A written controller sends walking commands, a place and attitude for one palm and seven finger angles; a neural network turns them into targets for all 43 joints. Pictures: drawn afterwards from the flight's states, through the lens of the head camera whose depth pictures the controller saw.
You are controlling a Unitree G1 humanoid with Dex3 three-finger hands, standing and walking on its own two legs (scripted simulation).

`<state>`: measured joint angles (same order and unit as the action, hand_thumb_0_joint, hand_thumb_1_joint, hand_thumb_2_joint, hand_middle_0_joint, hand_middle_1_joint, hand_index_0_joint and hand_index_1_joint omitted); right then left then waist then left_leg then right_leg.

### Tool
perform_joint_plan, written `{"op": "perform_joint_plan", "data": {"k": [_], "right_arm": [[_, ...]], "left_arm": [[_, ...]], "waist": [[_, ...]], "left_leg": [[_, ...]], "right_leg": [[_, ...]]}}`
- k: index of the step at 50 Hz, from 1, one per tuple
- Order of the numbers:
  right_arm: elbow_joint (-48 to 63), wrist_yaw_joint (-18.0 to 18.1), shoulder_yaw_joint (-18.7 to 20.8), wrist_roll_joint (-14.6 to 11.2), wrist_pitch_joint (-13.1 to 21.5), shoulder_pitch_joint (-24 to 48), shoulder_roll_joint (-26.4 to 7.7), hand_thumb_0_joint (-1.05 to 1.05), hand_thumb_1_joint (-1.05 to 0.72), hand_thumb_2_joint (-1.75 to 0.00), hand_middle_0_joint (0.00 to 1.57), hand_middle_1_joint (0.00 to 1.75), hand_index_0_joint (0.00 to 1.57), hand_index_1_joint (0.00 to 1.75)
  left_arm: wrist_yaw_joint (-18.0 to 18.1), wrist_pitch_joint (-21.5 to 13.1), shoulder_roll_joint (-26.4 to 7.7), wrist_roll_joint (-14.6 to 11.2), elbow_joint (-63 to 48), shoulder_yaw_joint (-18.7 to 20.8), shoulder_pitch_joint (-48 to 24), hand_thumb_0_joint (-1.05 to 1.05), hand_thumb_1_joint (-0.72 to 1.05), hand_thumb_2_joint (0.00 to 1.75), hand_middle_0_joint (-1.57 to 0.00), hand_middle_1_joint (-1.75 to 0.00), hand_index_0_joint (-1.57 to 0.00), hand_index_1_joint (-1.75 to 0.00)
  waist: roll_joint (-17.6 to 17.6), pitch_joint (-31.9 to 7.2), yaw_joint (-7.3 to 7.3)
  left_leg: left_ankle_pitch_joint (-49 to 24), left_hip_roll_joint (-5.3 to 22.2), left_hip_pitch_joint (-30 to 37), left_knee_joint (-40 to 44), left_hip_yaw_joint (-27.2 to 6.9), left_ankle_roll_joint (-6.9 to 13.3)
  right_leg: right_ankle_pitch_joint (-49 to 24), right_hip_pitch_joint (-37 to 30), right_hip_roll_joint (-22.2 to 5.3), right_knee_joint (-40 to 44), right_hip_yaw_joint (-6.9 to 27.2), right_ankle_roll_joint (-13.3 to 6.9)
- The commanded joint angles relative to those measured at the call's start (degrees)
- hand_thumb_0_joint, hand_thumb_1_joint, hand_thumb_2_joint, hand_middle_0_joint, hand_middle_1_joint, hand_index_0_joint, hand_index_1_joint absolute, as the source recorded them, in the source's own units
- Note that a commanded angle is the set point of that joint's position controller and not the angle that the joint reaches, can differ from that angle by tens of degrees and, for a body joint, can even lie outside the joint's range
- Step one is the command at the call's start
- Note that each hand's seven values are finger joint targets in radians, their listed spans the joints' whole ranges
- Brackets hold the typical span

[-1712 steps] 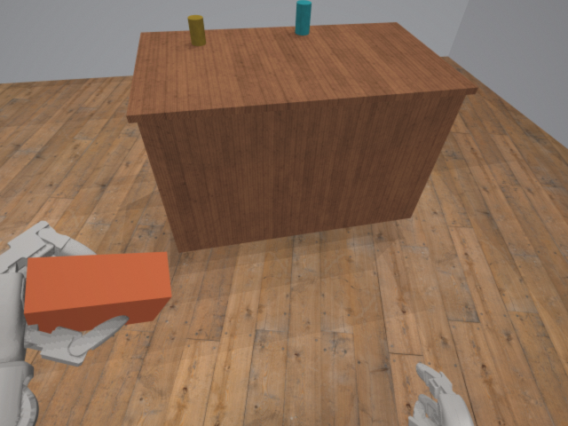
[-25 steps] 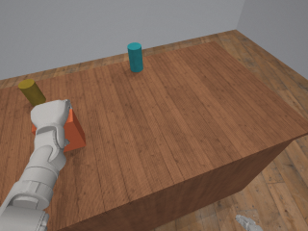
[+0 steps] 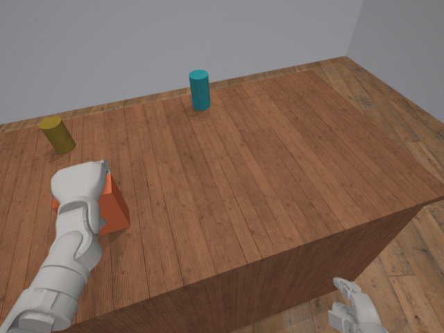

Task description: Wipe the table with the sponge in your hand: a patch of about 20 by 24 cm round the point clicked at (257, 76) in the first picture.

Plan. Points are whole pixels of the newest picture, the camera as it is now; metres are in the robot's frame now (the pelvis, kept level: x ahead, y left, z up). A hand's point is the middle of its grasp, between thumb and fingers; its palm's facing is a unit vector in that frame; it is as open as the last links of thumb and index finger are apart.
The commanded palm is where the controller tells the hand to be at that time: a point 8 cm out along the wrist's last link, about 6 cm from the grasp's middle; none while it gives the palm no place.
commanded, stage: wipe back along the first lane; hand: left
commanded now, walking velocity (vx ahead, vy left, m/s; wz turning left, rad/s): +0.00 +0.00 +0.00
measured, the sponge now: (99, 213) +0.32 +0.30 +0.01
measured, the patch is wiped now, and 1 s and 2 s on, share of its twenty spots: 1.00 1.00 1.00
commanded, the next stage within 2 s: lift the sponge slowly off the table in 0.74 s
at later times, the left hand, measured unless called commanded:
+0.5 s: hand (93, 220) +0.28 +0.28 +0.06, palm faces +0.02 -0.07 -1.00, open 9.6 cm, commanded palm +0.23 +0.26 +0.09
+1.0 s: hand (92, 238) +0.25 +0.26 +0.06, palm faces +0.05 -0.11 -0.99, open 9.6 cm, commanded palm +0.21 +0.25 +0.10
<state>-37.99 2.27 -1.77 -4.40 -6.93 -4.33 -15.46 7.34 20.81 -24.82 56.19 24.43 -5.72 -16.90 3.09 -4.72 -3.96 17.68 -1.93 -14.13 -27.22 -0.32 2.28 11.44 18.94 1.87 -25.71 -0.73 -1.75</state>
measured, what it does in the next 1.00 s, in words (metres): stands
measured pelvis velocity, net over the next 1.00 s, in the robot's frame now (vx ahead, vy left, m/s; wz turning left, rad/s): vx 0.00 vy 0.00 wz -0.02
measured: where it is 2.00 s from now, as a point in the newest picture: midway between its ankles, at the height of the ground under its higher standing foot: outside the picture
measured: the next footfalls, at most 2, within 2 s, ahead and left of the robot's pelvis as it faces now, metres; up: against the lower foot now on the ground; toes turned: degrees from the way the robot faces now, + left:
none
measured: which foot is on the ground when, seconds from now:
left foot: down 0.00-1.00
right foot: down 0.00-1.00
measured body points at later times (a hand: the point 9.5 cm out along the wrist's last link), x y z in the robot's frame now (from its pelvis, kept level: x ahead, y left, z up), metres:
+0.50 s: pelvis +0.00 +0.00 +0.00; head +0.00 -0.03 +0.45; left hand +0.27 +0.27 +0.11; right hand +0.23 -0.23 -0.09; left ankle -0.04 +0.09 -0.74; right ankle +0.02 -0.11 -0.74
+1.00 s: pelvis +0.00 +0.00 +0.00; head -0.01 -0.03 +0.45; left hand +0.24 +0.26 +0.11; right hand +0.24 -0.20 -0.08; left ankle -0.04 +0.09 -0.74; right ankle +0.02 -0.11 -0.74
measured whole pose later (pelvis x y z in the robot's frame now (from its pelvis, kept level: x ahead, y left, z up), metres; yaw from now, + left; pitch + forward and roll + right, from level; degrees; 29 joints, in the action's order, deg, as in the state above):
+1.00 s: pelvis +0.00 +0.00 +0.00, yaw -1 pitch +0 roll +0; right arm -37.9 0.6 -2.6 -3.8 -5.8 -1.0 -14.7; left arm 7.4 27.7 -21.6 55.2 -3.1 -9.1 5.8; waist 4.6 -3.0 -6.3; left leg 17.9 -1.8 -8.0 -25.8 0.9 2.4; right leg 12.0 13.9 2.2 -25.8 0.6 -1.7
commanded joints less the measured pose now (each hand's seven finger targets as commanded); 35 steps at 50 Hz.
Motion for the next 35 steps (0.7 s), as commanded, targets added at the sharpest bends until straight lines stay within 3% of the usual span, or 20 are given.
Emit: {"op": "perform_joint_plan", "data": {"k": [1,2,3,6,8,12,13,14,16,18,20,22,23,24,27,28,29,31,33,35], "right_arm": [[8.8,0.3,2.7,0.2,3.1,7.8,-7.4,0.0,-0.9,-0.9,0.2,0.3,0.2,0.3],[8.9,0.2,2.7,0.3,3.2,8.2,-7.3,0.0,-0.9,-0.9,0.2,0.3,0.2,0.3],[9.0,0.1,2.9,0.2,3.2,8.7,-7.5,0.0,-0.9,-0.9,0.2,0.3,0.2,0.3],[9.1,0.1,2.7,0.2,3.5,9.5,-7.1,0.0,-0.9,-0.9,0.2,0.3,0.2,0.3],[9.0,0.3,2.7,0.2,3.3,10.2,-7.6,0.0,-0.9,-0.9,0.2,0.3,0.2,0.3],[9.1,0.5,2.5,0.1,3.7,10.8,-7.1,0.0,-0.9,-0.9,0.2,0.3,0.2,0.3],[9.2,0.4,2.6,0.1,3.7,11.2,-7.3,0.0,-0.9,-0.9,0.2,0.3,0.2,0.3],[9.6,0.4,2.6,0.0,3.7,11.3,-6.9,0.0,-0.9,-0.9,0.2,0.3,0.2,0.3],[9.6,0.4,2.3,0.0,3.9,11.6,-6.8,0.0,-0.9,-0.9,0.2,0.3,0.2,0.3],[9.4,0.4,2.3,0.1,3.8,12.1,-7.1,0.0,-0.9,-0.9,0.2,0.3,0.2,0.3],[9.7,0.4,2.1,0.0,3.9,12.4,-6.5,0.0,-0.9,-0.9,0.2,0.3,0.2,0.3],[9.8,0.2,2.1,0.1,4.0,12.5,-6.5,0.0,-0.9,-0.9,0.2,0.3,0.2,0.3],[9.7,0.2,2.2,0.2,4.0,12.7,-6.8,0.0,-0.9,-0.9,0.2,0.3,0.2,0.3],[10.5,0.1,2.0,0.2,4.0,13.0,-6.3,0.0,-0.9,-0.9,0.2,0.3,0.2,0.3],[10.4,-0.1,1.8,0.2,4.2,13.4,-6.2,0.0,-0.9,-0.9,0.2,0.3,0.2,0.3],[10.1,-0.2,2.0,0.3,4.1,13.4,-6.5,0.0,-0.9,-0.9,0.2,0.3,0.2,0.3],[10.8,-0.2,1.8,0.3,4.1,13.5,-6.1,0.0,-0.9,-0.9,0.2,0.3,0.2,0.3],[10.4,-0.4,1.5,0.3,4.3,13.9,-6.0,0.0,-0.9,-0.9,0.2,0.3,0.2,0.3],[10.5,-0.6,1.7,0.5,4.3,14.1,-6.3,0.0,-0.9,-0.9,0.2,0.3,0.2,0.3],[11.0,-0.9,1.5,0.3,4.4,14.6,-5.6,0.0,-0.9,-0.9,0.2,0.3,0.2,0.3]], "left_arm": [[-0.9,0.0,-5.9,-1.2,-6.8,1.8,-1.9,0.0,0.1,1.3,-1.2,-1.6,-1.2,-1.6],[-0.8,0.2,-4.8,-1.3,-7.9,0.9,-1.3,0.0,0.1,1.3,-1.2,-1.6,-1.2,-1.6],[-0.6,0.3,-6.2,-2.0,-9.8,2.9,0.2,0.0,0.1,1.3,-1.2,-1.6,-1.2,-1.6],[-0.4,1.5,-3.0,-2.2,-11.5,0.1,2.2,0.0,0.1,1.3,-1.2,-1.6,-1.2,-1.6],[-0.2,2.3,-5.8,-2.9,-13.4,2.5,2.0,0.0,0.1,1.3,-1.2,-1.6,-1.2,-1.6],[-0.3,3.2,-3.8,-3.3,-14.8,1.3,6.6,0.0,0.1,1.3,-1.2,-1.6,-1.2,-1.6],[-0.2,3.1,-5.4,-3.6,-16.9,2.8,6.7,0.0,0.1,1.3,-1.2,-1.6,-1.2,-1.6],[-0.3,3.6,-2.9,-3.6,-17.2,0.8,7.1,0.0,0.1,1.3,-1.2,-1.6,-1.2,-1.6],[-0.4,4.0,-2.8,-3.7,-17.4,0.6,8.5,0.0,0.1,1.3,-1.2,-1.6,-1.2,-1.6],[-0.2,4.4,-5.1,-3.7,-18.9,2.6,8.2,0.0,0.1,1.3,-1.2,-1.6,-1.2,-1.6],[-0.5,4.8,-3.1,-3.4,-18.8,0.7,8.7,0.0,0.1,1.3,-1.2,-1.6,-1.2,-1.6],[-0.6,4.8,-3.2,-3.6,-19.6,1.0,11.0,0.0,0.1,1.3,-1.2,-1.6,-1.2,-1.6],[-0.4,4.6,-5.5,-3.7,-20.8,3.3,11.7,0.0,0.1,1.3,-1.2,-1.6,-1.2,-1.6],[-0.7,4.7,-2.2,-3.6,-22.1,0.3,11.7,0.0,0.1,1.3,-1.2,-1.6,-1.2,-1.6],[-0.9,4.9,-2.2,-3.6,-23.0,0.1,13.8,0.0,0.1,1.3,-1.2,-1.6,-1.2,-1.6],[-0.6,5.0,-4.7,-3.6,-24.1,2.4,13.2,0.0,0.1,1.3,-1.2,-1.6,-1.2,-1.6],[-0.8,5.3,-2.9,-3.5,-25.0,0.9,14.0,0.0,0.1,1.3,-1.2,-1.6,-1.2,-1.6],[-0.9,5.4,-1.9,-3.4,-24.4,0.1,15.7,0.0,0.1,1.3,-1.2,-1.6,-1.2,-1.6],[-0.8,5.4,-2.9,-3.3,-26.8,0.9,15.9,0.0,0.1,1.3,-1.2,-1.6,-1.2,-1.6],[-0.9,5.8,-0.4,-3.2,-27.5,-1.1,18.1,0.0,0.1,1.3,-1.2,-1.6,-1.2,-1.6]], "waist": [[-5.2,-10.6,-0.41],[-5.2,-10.6,-0.36],[-5.1,-11.2,-0.71],[-6.0,-9.3,-0.47],[-6.4,-9.4,-0.72],[-7.2,-9.3,-1.13],[-6.0,-9.8,-1.2],[-5.9,-9.7,-0.98],[-6.8,-7.9,-1.08],[-6.3,-8.1,-1.37],[-6.1,-6.8,-1.22],[-6.8,-7.2,-1.57],[-6.0,-7.9,-1.85],[-5.1,-8.4,-1.52],[-5.5,-6.3,-1.71],[-5.6,-6.6,-1.64],[-5.0,-7.5,-1.77],[-5.4,-5.4,-1.79],[-4.7,-6.3,-1.84],[-4.8,-5.2,-2.13]], "left_leg": [[-19.7,0.7,-0.1,2.6,-2.9,-0.7],[-19.6,0.6,-0.1,2.6,-2.8,-0.8],[-19.4,0.7,0.0,2.8,-3.1,-0.7],[-18.6,0.7,0.0,2.9,-2.9,-0.5],[-17.0,0.8,-0.1,3.4,-3.0,-0.4],[-18.3,0.5,0.1,3.2,-2.6,-0.4],[-17.8,0.6,0.5,3.4,-2.9,-0.4],[-17.6,0.6,0.7,3.5,-2.6,-0.2],[-16.9,0.7,0.5,3.7,-2.8,-0.3],[-16.2,0.6,0.6,4.1,-2.9,-0.2],[-15.8,0.5,0.7,4.1,-2.9,-0.2],[-16.5,0.5,0.9,4.0,-2.9,-0.2],[-16.3,0.6,1.2,4.1,-3.0,-0.2],[-16.9,0.4,1.6,4.0,-2.6,-0.1],[-16.8,0.5,1.4,4.2,-2.9,-0.3],[-16.2,0.6,1.6,4.3,-3.1,-0.2],[-16.4,0.5,1.7,4.3,-2.7,0.0],[-16.7,0.6,1.6,4.5,-3.1,-0.4],[-16.6,0.7,2.1,4.6,-3.2,-0.3],[-17.3,0.7,2.1,4.5,-3.4,-0.3]], "right_leg": [[-16.7,-11.4,-0.9,1.1,4.0,-3.4],[-17.0,-11.4,-1.0,1.1,4.1,-3.3],[-16.7,-12.0,-0.9,1.0,4.6,-3.4],[-15.9,-11.1,-1.0,1.4,4.2,-3.1],[-14.6,-11.7,-0.9,1.7,5.0,-3.2],[-17.4,-13.2,-1.1,1.3,4.8,-2.8],[-16.5,-13.1,-1.0,1.2,5.3,-3.0],[-15.6,-13.1,-1.0,1.3,4.5,-2.8],[-14.8,-12.4,-0.9,1.7,4.7,-2.7],[-14.0,-12.8,-0.8,1.9,5.4,-2.9],[-12.7,-12.1,-0.8,2.2,4.9,-2.8],[-14.1,-13.0,-0.8,2.0,5.1,-2.7],[-13.6,-13.4,-0.7,1.9,5.8,-2.9],[-14.4,-13.8,-0.8,1.7,5.0,-2.7],[-14.2,-13.1,-0.7,2.1,5.4,-2.7],[-13.4,-13.0,-0.4,2.1,6.1,-2.9],[-13.6,-13.9,-0.6,2.1,5.5,-2.7],[-13.4,-12.7,-0.4,2.2,5.6,-2.9],[-13.1,-13.0,-0.2,2.2,6.0,-3.1],[-13.1,-12.8,-0.3,2.1,5.5,-3.0]]}}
